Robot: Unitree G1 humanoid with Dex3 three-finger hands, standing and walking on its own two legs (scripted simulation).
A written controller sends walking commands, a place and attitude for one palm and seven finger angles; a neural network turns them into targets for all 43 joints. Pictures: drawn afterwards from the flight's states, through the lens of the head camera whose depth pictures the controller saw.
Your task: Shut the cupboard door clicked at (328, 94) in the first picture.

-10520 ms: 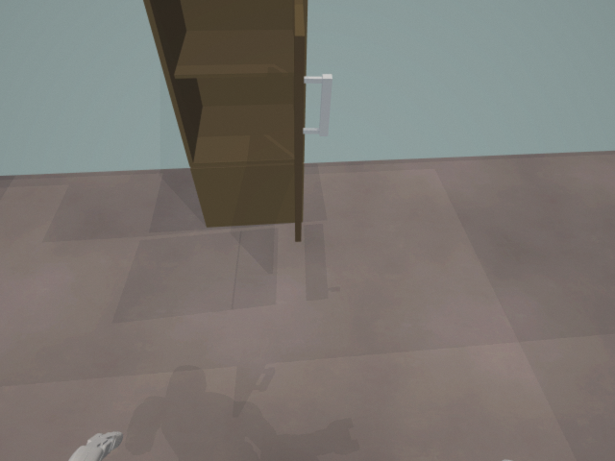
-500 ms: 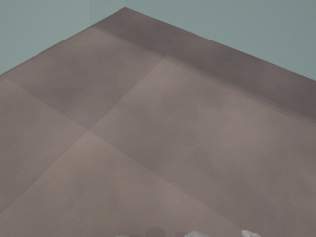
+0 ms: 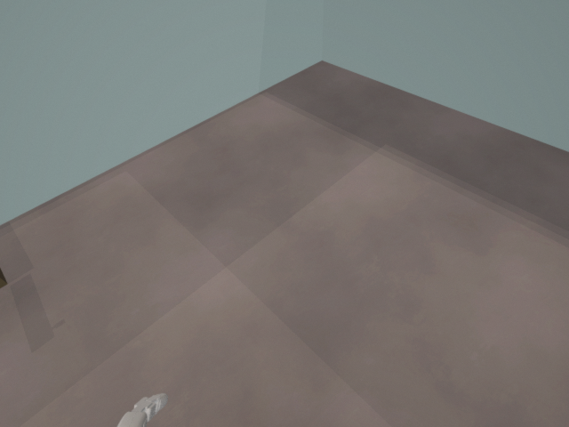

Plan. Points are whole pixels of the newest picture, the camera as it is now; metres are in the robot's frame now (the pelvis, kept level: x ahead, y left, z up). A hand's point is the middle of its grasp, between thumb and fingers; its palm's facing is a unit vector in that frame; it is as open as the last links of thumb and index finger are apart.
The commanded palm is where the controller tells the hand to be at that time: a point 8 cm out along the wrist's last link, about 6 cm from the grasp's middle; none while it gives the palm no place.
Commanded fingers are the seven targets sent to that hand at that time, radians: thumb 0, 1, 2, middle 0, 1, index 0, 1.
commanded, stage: walk to a spot facing it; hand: left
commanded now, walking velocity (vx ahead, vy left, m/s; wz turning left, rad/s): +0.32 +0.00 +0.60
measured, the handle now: out of the picture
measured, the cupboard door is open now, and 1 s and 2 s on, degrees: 86 86 86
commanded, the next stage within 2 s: turn to face it in 1.16 s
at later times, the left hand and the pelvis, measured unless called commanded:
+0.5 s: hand out of the picture +0.03 +0.22 -0.18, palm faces +0.38 -0.90 -0.19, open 7.4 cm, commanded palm none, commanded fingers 0.00 0.90 0.90 -0.20 -0.30 -0.20 -0.30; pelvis +0.18 +0.08 -0.02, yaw +17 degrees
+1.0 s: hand (141, 267) +0.47 +0.34 -0.15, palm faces +0.27 -0.95 -0.17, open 7.4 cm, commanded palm none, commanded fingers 0.00 0.90 0.90 -0.20 -0.30 -0.20 -0.30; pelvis +0.39 +0.14 +0.00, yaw +20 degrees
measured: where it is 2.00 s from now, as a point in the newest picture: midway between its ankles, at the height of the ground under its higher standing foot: (244, 315)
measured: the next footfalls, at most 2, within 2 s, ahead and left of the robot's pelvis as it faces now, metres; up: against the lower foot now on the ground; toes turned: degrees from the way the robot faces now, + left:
left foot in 0.42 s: +0.27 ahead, +0.17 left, +0.00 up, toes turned +22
right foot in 1.06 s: +0.60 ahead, +0.08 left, +0.00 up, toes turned +13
